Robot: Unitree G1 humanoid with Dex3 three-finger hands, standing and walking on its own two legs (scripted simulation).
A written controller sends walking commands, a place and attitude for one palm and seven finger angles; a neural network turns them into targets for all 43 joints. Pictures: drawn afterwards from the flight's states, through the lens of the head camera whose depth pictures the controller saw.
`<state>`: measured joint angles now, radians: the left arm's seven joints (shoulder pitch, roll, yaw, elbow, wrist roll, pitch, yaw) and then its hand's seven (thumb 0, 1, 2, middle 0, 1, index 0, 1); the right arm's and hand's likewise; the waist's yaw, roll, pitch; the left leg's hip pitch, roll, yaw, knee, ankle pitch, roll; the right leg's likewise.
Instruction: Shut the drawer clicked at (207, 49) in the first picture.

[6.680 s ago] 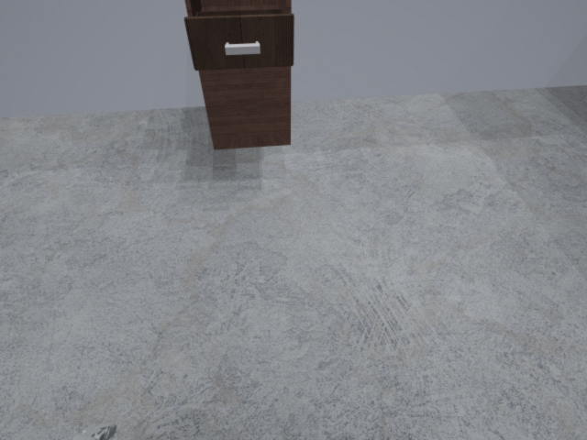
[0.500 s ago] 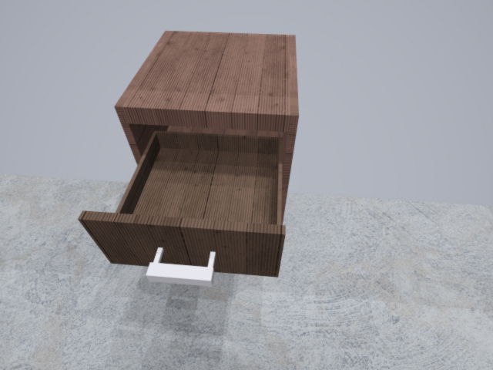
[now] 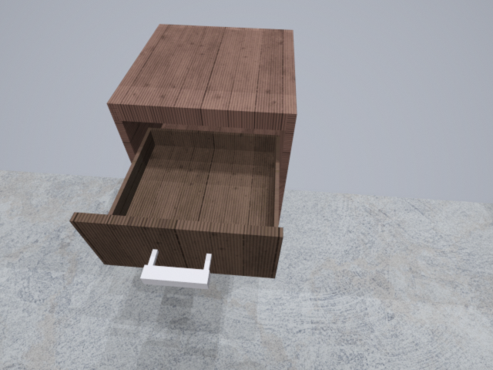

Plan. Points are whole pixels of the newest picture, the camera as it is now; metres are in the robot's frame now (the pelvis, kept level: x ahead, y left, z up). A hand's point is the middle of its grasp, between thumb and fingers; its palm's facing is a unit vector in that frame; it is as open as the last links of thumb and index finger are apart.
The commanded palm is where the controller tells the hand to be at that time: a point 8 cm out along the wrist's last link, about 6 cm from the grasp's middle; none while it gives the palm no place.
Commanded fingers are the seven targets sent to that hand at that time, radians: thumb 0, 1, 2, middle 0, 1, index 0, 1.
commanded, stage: come to a stop and stand still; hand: left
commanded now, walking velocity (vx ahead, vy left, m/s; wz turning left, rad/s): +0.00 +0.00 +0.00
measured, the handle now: (179, 266) +0.31 +0.16 -0.08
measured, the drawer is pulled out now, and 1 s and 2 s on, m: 0.29 0.29 0.29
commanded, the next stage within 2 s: look again from close up in 0.60 s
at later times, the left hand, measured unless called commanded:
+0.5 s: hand out of the picture +0.05 +0.17 -0.17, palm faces +0.01 -0.97 -0.25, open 7.4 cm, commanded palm none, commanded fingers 0.00 0.90 0.90 -0.20 -0.30 -0.20 -0.30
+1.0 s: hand out of the picture +0.04 +0.17 -0.17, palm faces +0.02 -0.97 -0.24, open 7.4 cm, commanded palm none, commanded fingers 0.00 0.90 0.90 -0.20 -0.30 -0.20 -0.30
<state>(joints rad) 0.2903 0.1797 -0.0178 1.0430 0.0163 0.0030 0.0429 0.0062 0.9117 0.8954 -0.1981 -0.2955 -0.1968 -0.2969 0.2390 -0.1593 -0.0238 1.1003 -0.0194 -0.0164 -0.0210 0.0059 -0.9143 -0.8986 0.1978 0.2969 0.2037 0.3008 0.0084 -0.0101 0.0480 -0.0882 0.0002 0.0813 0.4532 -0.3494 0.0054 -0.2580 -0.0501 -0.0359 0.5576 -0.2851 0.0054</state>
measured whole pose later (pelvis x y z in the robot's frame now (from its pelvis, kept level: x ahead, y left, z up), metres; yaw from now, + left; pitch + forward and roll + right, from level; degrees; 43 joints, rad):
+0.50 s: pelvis +0.01 -0.01 +0.00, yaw +1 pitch +1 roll +0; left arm 0.21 0.17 -0.02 1.03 0.01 -0.02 0.05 0.01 0.91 0.90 -0.20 -0.30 -0.20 -0.30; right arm 0.21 -0.18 -0.01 1.09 -0.02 -0.01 -0.01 0.00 -0.91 -0.90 0.20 0.30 0.20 0.30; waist 0.00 0.02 0.06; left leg -0.10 0.03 0.05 0.45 -0.35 -0.02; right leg -0.25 -0.03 -0.07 0.52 -0.28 -0.01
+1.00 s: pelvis +0.01 -0.01 +0.00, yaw +1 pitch +0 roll +1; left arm 0.24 0.17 -0.01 1.06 0.02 -0.01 0.05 0.01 0.91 0.90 -0.20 -0.30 -0.20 -0.30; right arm 0.23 -0.16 -0.01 1.13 -0.01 -0.01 -0.01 0.00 -0.91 -0.90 0.20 0.30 0.20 0.30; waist 0.00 0.01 0.06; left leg -0.08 0.02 0.05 0.42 -0.35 -0.02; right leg -0.23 -0.03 -0.07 0.52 -0.29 -0.01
